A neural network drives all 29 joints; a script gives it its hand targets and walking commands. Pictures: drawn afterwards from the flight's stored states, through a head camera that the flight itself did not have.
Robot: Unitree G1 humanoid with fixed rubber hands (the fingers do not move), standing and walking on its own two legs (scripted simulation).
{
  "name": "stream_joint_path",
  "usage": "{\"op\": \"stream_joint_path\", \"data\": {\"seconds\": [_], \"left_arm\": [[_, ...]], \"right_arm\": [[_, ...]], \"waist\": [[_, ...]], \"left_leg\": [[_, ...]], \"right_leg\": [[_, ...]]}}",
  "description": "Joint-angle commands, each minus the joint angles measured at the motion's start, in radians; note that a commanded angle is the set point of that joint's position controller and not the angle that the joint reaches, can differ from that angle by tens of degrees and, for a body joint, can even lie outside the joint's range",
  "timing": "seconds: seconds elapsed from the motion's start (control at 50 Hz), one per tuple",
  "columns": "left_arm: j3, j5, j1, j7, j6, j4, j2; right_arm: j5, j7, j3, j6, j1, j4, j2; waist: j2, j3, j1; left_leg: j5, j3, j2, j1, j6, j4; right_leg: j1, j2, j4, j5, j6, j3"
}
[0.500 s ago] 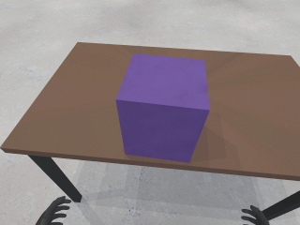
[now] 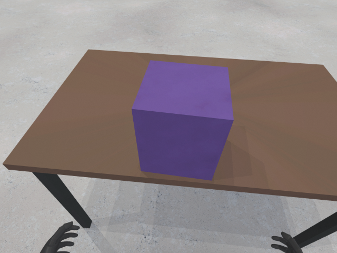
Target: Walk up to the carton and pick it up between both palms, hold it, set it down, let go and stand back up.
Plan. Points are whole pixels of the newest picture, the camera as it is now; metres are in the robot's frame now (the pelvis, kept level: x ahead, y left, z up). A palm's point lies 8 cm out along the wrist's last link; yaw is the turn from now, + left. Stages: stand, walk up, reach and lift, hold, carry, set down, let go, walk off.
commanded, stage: stand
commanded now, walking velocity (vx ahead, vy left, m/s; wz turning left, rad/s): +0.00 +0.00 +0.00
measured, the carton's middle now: (181, 122) +0.44 -0.01 +0.06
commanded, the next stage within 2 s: none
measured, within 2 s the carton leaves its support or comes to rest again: neither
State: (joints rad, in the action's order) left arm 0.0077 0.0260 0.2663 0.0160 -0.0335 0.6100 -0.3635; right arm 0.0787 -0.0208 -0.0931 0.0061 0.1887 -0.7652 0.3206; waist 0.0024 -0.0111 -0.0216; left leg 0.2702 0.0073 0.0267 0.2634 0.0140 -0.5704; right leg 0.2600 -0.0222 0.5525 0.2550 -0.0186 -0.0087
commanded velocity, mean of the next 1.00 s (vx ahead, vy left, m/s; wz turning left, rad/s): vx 0.00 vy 0.00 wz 0.00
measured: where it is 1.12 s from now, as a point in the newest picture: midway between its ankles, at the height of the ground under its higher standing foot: outside the picture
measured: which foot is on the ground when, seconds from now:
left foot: down 0.00-1.00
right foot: down 0.00-1.00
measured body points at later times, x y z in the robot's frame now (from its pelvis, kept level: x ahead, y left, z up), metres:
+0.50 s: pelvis -0.01 +0.00 +0.00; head -0.02 +0.00 +0.45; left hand +0.12 +0.29 -0.08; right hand +0.13 -0.29 -0.10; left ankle +0.02 +0.13 -0.73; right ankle +0.03 -0.13 -0.73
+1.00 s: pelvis -0.01 +0.00 +0.00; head -0.02 +0.00 +0.45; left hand +0.12 +0.29 -0.08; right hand +0.12 -0.29 -0.10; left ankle +0.02 +0.13 -0.73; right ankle +0.03 -0.13 -0.73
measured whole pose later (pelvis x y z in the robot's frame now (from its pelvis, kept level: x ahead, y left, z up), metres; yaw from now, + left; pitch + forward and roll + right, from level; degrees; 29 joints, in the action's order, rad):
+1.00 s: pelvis -0.01 +0.00 +0.00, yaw +0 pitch -3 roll +0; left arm 0.01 0.02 0.27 0.02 -0.03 0.66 -0.36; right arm 0.08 -0.02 -0.09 0.01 0.19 -0.80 0.32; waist 0.01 -0.01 -0.02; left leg 0.26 0.01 0.03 0.26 0.01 -0.57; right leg 0.26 -0.02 0.55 0.24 -0.02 -0.01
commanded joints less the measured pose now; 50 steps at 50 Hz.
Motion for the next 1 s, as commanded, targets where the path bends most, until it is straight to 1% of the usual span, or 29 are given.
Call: {"op": "stream_joint_path", "data": {"seconds": [0.0,0.02,0.04,0.06,0.08,0.14,0.16,0.2,0.24,0.3,0.32,0.34,0.36,0.4,0.48,0.5,0.6,0.62,0.66,0.72,0.74,0.76,0.78,0.8,0.86,0.92,0.94,0.96,0.98], "left_arm": [[0.063,-0.008,-0.038,-0.009,-0.043,0.047,-0.204],[0.053,-0.002,-0.025,-0.012,-0.04,0.063,-0.193],[0.06,-0.01,-0.022,-0.011,-0.037,0.045,-0.198],[0.05,-0.001,-0.039,-0.017,-0.036,0.061,-0.18],[0.055,0.009,-0.053,-0.016,-0.039,0.047,-0.182],[0.06,-0.004,-0.059,-0.013,-0.038,0.045,-0.191],[0.058,-0.005,-0.047,-0.011,-0.038,0.047,-0.19],[0.065,-0.006,-0.031,-0.009,-0.032,0.063,-0.207],[0.06,0.001,-0.021,-0.008,-0.039,0.066,-0.201],[0.059,-0.01,-0.023,-0.009,-0.038,0.068,-0.187],[0.055,-0.008,-0.024,-0.01,-0.042,0.072,-0.212],[0.061,-0.002,-0.058,-0.01,-0.043,0.063,-0.228],[0.059,-0.021,-0.019,-0.007,-0.042,0.063,-0.193],[0.057,-0.001,-0.075,-0.012,-0.042,0.068,-0.206],[0.066,-0.016,-0.031,-0.012,-0.046,0.078,-0.216],[0.059,-0.001,-0.064,-0.016,-0.041,0.074,-0.211],[0.066,-0.001,-0.047,-0.019,-0.037,0.08,-0.224],[0.058,0.0,-0.076,-0.017,-0.041,0.067,-0.208],[0.052,-0.012,-0.066,-0.015,-0.033,0.069,-0.202],[0.059,-0.011,-0.05,-0.012,-0.037,0.069,-0.219],[0.059,-0.004,-0.086,-0.014,-0.038,0.065,-0.217],[0.066,0.0,-0.081,-0.014,-0.036,0.071,-0.22],[0.06,-0.001,-0.048,-0.01,-0.04,0.078,-0.198],[0.063,-0.01,-0.088,-0.01,-0.036,0.068,-0.2],[0.062,-0.006,-0.039,-0.013,-0.035,0.084,-0.197],[0.057,-0.005,-0.052,-0.017,-0.031,0.101,-0.209],[0.065,0.0,-0.035,-0.012,-0.037,0.097,-0.216],[0.064,-0.001,-0.065,-0.009,-0.036,0.087,-0.205],[0.057,-0.001,-0.087,-0.012,-0.038,0.083,-0.219]], "right_arm": [[-0.12,0.012,-0.02,0.043,-0.014,0.003,0.252],[-0.12,0.015,-0.028,0.045,-0.031,0.006,0.257],[-0.122,0.012,-0.03,0.044,-0.051,0.023,0.267],[-0.113,0.008,-0.02,0.046,-0.006,0.001,0.246],[-0.117,0.009,-0.017,0.048,-0.014,0.003,0.227],[-0.132,0.01,-0.023,0.044,-0.073,0.005,0.248],[-0.119,0.007,-0.019,0.047,-0.034,0.011,0.228],[-0.123,0.008,-0.014,0.044,-0.073,0.013,0.227],[-0.124,0.009,-0.018,0.048,-0.038,0.001,0.235],[-0.127,0.012,-0.027,0.049,-0.062,-0.003,0.256],[-0.111,0.004,-0.015,0.047,-0.033,0.004,0.223],[-0.105,0.006,-0.024,0.045,-0.038,0.003,0.225],[-0.118,0.006,-0.019,0.048,-0.042,-0.007,0.245],[-0.113,0.009,-0.02,0.047,-0.019,-0.021,0.234],[-0.114,0.012,-0.01,0.036,-0.037,-0.016,0.224],[-0.108,0.011,-0.01,0.039,-0.014,-0.02,0.219],[-0.124,0.005,-0.004,0.043,-0.062,-0.018,0.201],[-0.113,0.002,-0.009,0.043,-0.04,-0.016,0.208],[-0.115,0.01,-0.016,0.045,-0.035,-0.012,0.24],[-0.117,0.012,-0.019,0.04,-0.059,-0.021,0.227],[-0.114,0.007,-0.009,0.045,-0.049,-0.003,0.203],[-0.119,0.008,-0.011,0.041,-0.083,-0.019,0.217],[-0.112,0.009,-0.017,0.047,-0.043,-0.008,0.227],[-0.117,0.009,-0.013,0.045,-0.071,-0.009,0.243],[-0.115,0.01,-0.011,0.046,-0.045,-0.021,0.226],[-0.11,0.013,-0.017,0.04,-0.022,-0.026,0.244],[-0.11,0.007,-0.022,0.042,-0.028,-0.023,0.239],[-0.115,0.012,-0.016,0.04,-0.067,-0.024,0.241],[-0.107,0.011,-0.02,0.038,-0.021,-0.01,0.227]], "waist": [[-0.033,0.126,0.033],[-0.045,0.096,0.029],[0.024,0.112,0.019],[0.011,0.118,0.043],[-0.026,0.127,0.035],[0.017,0.104,0.015],[0.044,0.106,0.038],[0.045,0.086,0.012],[-0.003,0.069,0.018],[0.001,0.07,0.005],[-0.033,0.086,0.044],[-0.026,0.097,0.046],[0.04,0.106,0.01],[-0.044,0.121,0.038],[0.04,0.116,0.02],[0.015,0.088,0.048],[0.0,0.088,0.011],[-0.019,0.115,0.042],[-0.005,0.096,0.044],[0.031,0.091,0.025],[0.009,0.106,0.044],[0.005,0.102,0.016],[-0.017,0.115,0.022],[0.041,0.064,0.029],[0.041,0.059,0.024],[0.007,0.044,0.037],[0.03,0.062,0.033],[-0.008,0.08,0.019],[-0.033,0.051,0.055]], "left_leg": [[-0.118,0.073,0.078,-0.078,-0.061,0.102],[-0.096,0.088,0.086,-0.058,-0.07,0.129],[-0.104,0.072,0.079,-0.068,-0.068,0.105],[-0.077,0.088,0.081,-0.057,-0.073,0.11],[-0.065,0.089,0.077,-0.058,-0.064,0.117],[-0.07,0.086,0.075,-0.04,-0.074,0.145],[-0.067,0.062,0.074,-0.035,-0.066,0.135],[0.054,0.12,0.093,0.013,-0.079,0.182],[0.017,0.1,0.083,-0.011,-0.074,0.148],[-0.083,0.088,0.073,-0.032,-0.076,0.12],[-0.105,0.074,0.072,-0.075,-0.066,0.106],[-0.077,0.074,0.063,-0.091,-0.056,0.116],[-0.099,0.091,0.085,-0.052,-0.076,0.111],[-0.148,0.084,0.076,-0.075,-0.068,0.114],[-0.156,0.072,0.081,-0.069,-0.072,0.102],[-0.134,0.078,0.077,-0.054,-0.069,0.115],[-0.097,0.084,0.077,-0.062,-0.068,0.138],[-0.101,0.077,0.082,-0.061,-0.064,0.127],[-0.147,0.056,0.074,-0.07,-0.067,0.097],[-0.1,0.077,0.08,-0.056,-0.073,0.127],[-0.104,0.073,0.077,-0.059,-0.069,0.133],[-0.106,0.076,0.086,-0.043,-0.065,0.128],[-0.041,0.097,0.085,-0.031,-0.069,0.156],[-0.068,0.085,0.086,-0.028,-0.072,0.164],[-0.011,0.117,0.091,0.0,-0.065,0.186],[-0.045,0.112,0.087,-0.002,-0.068,0.179],[-0.06,0.097,0.083,-0.028,-0.069,0.151],[-0.071,0.091,0.076,-0.04,-0.064,0.145],[-0.083,0.091,0.072,-0.039,-0.061,0.147]], "right_leg": [[-0.03,-0.092,-0.106,-0.084,0.072,0.076],[-0.015,-0.086,-0.107,-0.053,0.07,0.057],[-0.007,-0.085,-0.101,-0.067,0.064,0.065],[-0.027,-0.098,-0.116,-0.03,0.079,0.09],[-0.038,-0.092,-0.117,-0.024,0.074,0.063],[-0.041,-0.084,-0.106,-0.061,0.069,0.065],[-0.032,-0.095,-0.118,-0.049,0.073,0.071],[-0.038,-0.084,-0.113,0.046,0.074,0.074],[-0.018,-0.094,-0.138,0.06,0.077,0.089],[-0.004,-0.091,-0.13,-0.017,0.071,0.084],[0.011,-0.106,-0.148,-0.022,0.078,0.09],[-0.003,-0.098,-0.143,-0.021,0.074,0.092],[-0.028,-0.102,-0.131,-0.061,0.075,0.098],[-0.031,-0.11,-0.123,-0.055,0.071,0.087],[-0.037,-0.105,-0.126,-0.071,0.071,0.088],[-0.032,-0.108,-0.129,-0.084,0.077,0.091],[-0.018,-0.104,-0.148,-0.003,0.071,0.089],[-0.031,-0.091,-0.134,-0.02,0.069,0.071],[-0.01,-0.111,-0.14,-0.072,0.067,0.087],[-0.027,-0.093,-0.14,-0.04,0.069,0.083],[-0.03,-0.1,-0.137,-0.031,0.065,0.083],[-0.047,-0.09,-0.128,-0.058,0.063,0.059],[-0.064,-0.095,-0.129,-0.028,0.07,0.079],[-0.017,-0.093,-0.112,0.004,0.064,0.078],[-0.042,-0.091,-0.13,0.028,0.076,0.072],[-0.037,-0.093,-0.145,0.009,0.069,0.077],[-0.047,-0.094,-0.131,-0.013,0.073,0.073],[-0.051,-0.091,-0.147,0.004,0.069,0.081],[-0.016,-0.103,-0.156,0.007,0.071,0.09]]}}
